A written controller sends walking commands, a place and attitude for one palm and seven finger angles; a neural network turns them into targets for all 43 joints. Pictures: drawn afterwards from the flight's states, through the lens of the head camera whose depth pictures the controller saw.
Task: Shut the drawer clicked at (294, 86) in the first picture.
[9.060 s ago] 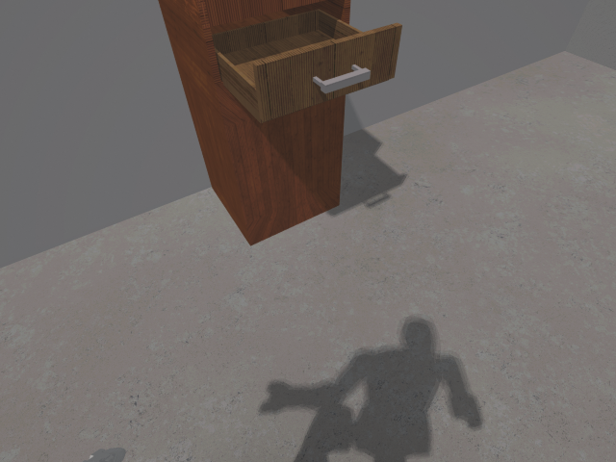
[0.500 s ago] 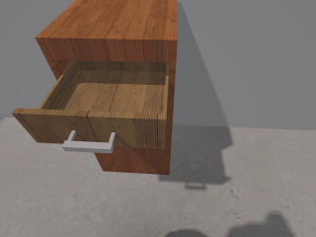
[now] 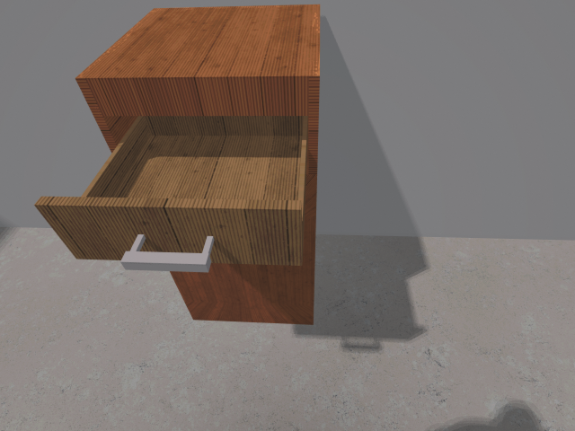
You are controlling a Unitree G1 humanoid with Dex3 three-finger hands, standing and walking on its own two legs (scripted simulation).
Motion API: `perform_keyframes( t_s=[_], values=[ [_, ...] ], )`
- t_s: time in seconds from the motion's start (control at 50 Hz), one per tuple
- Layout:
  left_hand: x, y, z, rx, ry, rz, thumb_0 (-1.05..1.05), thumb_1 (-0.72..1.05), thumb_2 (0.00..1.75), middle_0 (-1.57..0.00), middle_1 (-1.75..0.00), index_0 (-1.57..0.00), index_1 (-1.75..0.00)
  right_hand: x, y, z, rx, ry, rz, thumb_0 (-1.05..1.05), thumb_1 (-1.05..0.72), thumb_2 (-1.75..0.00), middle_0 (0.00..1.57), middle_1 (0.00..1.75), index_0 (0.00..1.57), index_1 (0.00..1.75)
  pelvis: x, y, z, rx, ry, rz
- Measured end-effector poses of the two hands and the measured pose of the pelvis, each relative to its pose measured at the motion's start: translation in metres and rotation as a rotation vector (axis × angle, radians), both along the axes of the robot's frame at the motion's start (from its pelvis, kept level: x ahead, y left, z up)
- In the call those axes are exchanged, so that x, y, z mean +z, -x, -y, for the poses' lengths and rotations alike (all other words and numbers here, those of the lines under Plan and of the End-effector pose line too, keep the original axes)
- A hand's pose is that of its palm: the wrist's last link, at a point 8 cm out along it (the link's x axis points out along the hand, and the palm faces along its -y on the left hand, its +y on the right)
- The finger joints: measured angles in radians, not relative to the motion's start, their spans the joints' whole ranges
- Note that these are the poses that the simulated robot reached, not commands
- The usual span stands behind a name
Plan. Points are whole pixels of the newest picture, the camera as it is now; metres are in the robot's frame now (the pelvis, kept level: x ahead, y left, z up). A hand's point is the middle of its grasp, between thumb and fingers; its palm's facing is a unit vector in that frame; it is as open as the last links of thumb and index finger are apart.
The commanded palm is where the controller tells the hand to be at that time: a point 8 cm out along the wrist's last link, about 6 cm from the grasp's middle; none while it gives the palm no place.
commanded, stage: come to a stop and stand still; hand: left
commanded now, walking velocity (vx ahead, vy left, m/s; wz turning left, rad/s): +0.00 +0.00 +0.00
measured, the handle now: (170, 251) +0.37 +0.22 +0.05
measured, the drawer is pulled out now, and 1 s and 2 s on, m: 0.26 0.26 0.26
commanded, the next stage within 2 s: look again from close up in 0.32 s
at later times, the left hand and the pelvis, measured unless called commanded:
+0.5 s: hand out of the picture +0.00 +0.18 -0.16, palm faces +0.02 -0.98 -0.20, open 7.4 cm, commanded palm none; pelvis -0.01 +0.01 +0.01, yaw -1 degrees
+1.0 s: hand out of the picture +0.01 +0.17 -0.16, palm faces +0.02 -0.99 -0.17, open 7.4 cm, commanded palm +0.12 +0.22 -0.06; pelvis +0.03 +0.02 +0.01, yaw -1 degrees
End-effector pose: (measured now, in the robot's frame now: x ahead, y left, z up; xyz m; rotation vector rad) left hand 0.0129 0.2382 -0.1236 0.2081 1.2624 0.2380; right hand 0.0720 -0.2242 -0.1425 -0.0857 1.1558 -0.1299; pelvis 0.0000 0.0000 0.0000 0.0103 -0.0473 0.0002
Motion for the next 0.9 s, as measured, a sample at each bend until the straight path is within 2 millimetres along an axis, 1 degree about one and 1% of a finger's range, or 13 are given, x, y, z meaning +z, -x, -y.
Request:
perform_keyframes(
  t_s=[0.04, 0.08, 0.14, 0.18, 0.24, 0.32, 0.38, 0.44, 0.5, 0.58, 0.66, 0.78, 0.9],
  values=[
    [-0.002, -0.007, -0.005, -0.007, 0.002, 0.026, 0.00, 0.90, 0.90, -0.20, -0.29, -0.20, -0.30, -0.001, 0.013, 0.001, -0.001, 0.016, -0.011, 0.00, -0.92, -0.90, 0.20, 0.30, 0.19, 0.30, -0.002, 0.004, -0.002, 0.005, 0.006, 0.000],
    [-0.001, -0.014, -0.006, -0.016, 0.011, 0.044, 0.00, 0.90, 0.90, -0.20, -0.29, -0.20, -0.30, 0.001, 0.030, 0.001, 0.004, 0.025, -0.041, 0.00, -0.93, -0.90, 0.19, 0.30, 0.19, 0.30, 0.000, 0.009, -0.002, -0.003, -0.004, 0.006],
    [0.003, -0.020, -0.005, -0.033, 0.024, 0.064, 0.00, 0.90, 0.90, -0.20, -0.29, -0.20, -0.30, 0.003, 0.056, -0.001, 0.011, 0.025, -0.102, 0.00, -0.92, -0.90, 0.19, 0.30, 0.19, 0.30, 0.005, 0.013, -0.004, -0.005, -0.006, -0.001],
    [0.005, -0.021, -0.003, -0.041, 0.032, 0.070, 0.00, 0.90, 0.90, -0.20, -0.29, -0.20, -0.30, 0.002, 0.073, -0.003, 0.013, 0.021, -0.146, 0.00, -0.92, -0.90, 0.19, 0.30, 0.19, 0.30, 0.007, 0.015, -0.004, -0.004, -0.007, -0.006],
    [0.005, -0.017, 0.000, -0.044, 0.046, 0.056, 0.00, 0.90, 0.90, -0.20, -0.29, -0.20, -0.30, 0.002, 0.094, -0.006, 0.011, 0.013, -0.207, 0.01, -0.91, -0.90, 0.19, 0.30, 0.19, 0.30, 0.009, 0.017, -0.005, -0.003, -0.006, -0.015],
    [0.000, -0.005, 0.003, -0.042, 0.060, 0.006, 0.00, 0.91, 0.90, -0.20, -0.29, -0.20, -0.30, 0.002, 0.118, -0.012, -0.006, 0.004, -0.272, 0.01, -0.91, -0.90, 0.19, 0.30, 0.19, 0.30, 0.009, 0.018, -0.005, -0.006, -0.004, -0.021],
    [-0.004, 0.004, 0.004, -0.037, 0.068, -0.036, 0.00, 0.91, 0.90, -0.20, -0.29, -0.20, -0.30, 0.002, 0.131, -0.017, -0.018, -0.005, -0.313, 0.01, -0.91, -0.90, 0.19, 0.30, 0.19, 0.30, 0.008, 0.016, -0.006, -0.008, -0.003, -0.024],
    [-0.007, 0.012, 0.006, -0.030, 0.080, -0.072, 0.00, 0.91, 0.90, -0.20, -0.29, -0.20, -0.30, 0.003, 0.139, -0.023, -0.026, -0.013, -0.344, 0.01, -0.91, -0.90, 0.19, 0.30, 0.19, 0.30, 0.009, 0.013, -0.007, -0.009, -0.002, -0.028],
    [-0.009, 0.018, 0.009, -0.022, 0.094, -0.101, 0.00, 0.91, 0.90, -0.20, -0.29, -0.20, -0.30, 0.004, 0.141, -0.029, -0.031, -0.021, -0.362, 0.01, -0.91, -0.90, 0.19, 0.30, 0.19, 0.30, 0.009, 0.009, -0.009, -0.011, -0.002, -0.031],
    [-0.010, 0.024, 0.014, -0.014, 0.112, -0.129, 0.00, 0.91, 0.90, -0.20, -0.29, -0.20, -0.30, 0.005, 0.134, -0.037, -0.029, -0.029, -0.363, 0.01, -0.90, -0.90, 0.19, 0.30, 0.19, 0.30, 0.010, 0.004, -0.011, -0.013, 0.000, -0.033],
    [-0.011, 0.025, 0.018, -0.008, 0.128, -0.150, 0.00, 0.91, 0.90, -0.20, -0.29, -0.20, -0.30, 0.004, 0.118, -0.043, -0.023, -0.035, -0.342, 0.01, -0.90, -0.90, 0.19, 0.30, 0.19, 0.30, 0.011, -0.003, -0.014, -0.016, 0.001, -0.034],
    [-0.011, 0.022, 0.021, -0.005, 0.140, -0.163, 0.00, 0.91, 0.90, -0.20, -0.29, -0.20, -0.30, 0.004, 0.087, -0.048, -0.010, -0.034, -0.289, 0.01, -0.90, -0.90, 0.19, 0.30, 0.19, 0.30, 0.012, -0.012, -0.017, -0.019, 0.003, -0.033],
    [-0.010, 0.013, 0.018, -0.001, 0.138, -0.162, 0.01, 0.91, 0.90, -0.20, -0.29, -0.20, -0.30, 0.005, 0.070, -0.041, -0.001, -0.007, -0.281, 0.02, -0.92, -0.90, 0.20, 0.30, 0.19, 0.30, 0.013, -0.022, -0.019, -0.020, 0.003, -0.033]
  ],
)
